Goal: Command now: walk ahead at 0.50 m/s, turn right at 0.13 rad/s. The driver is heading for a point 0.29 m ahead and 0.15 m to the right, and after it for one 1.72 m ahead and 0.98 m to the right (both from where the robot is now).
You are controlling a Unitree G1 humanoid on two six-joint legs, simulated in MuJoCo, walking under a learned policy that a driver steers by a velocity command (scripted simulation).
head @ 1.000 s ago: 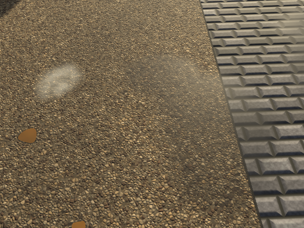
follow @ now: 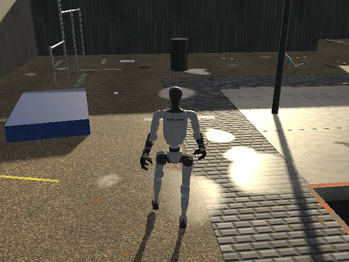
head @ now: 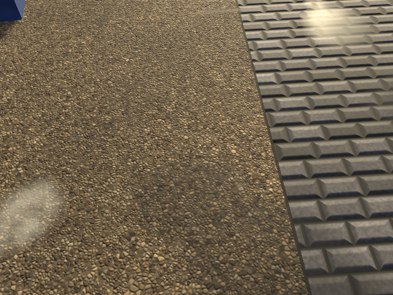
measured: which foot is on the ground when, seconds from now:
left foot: up 0.00-0.18, down 0.20-0.68, up 0.70-1.00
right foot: down 0.00-0.20, up 0.22-0.64, down 0.66-1.00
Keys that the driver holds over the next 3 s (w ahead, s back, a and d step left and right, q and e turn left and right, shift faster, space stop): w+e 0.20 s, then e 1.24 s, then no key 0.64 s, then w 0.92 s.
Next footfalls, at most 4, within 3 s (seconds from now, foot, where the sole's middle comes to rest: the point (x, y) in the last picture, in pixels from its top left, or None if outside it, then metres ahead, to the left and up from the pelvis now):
0.20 left None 0.31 0.15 -0.79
0.66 right None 0.36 -0.12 -0.79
1.12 left None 0.44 0.09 -0.79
1.52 right None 0.25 -0.11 -0.79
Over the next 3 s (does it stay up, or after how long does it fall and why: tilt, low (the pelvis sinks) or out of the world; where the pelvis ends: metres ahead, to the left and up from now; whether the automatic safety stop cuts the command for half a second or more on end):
stays up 0.57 -0.27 0.00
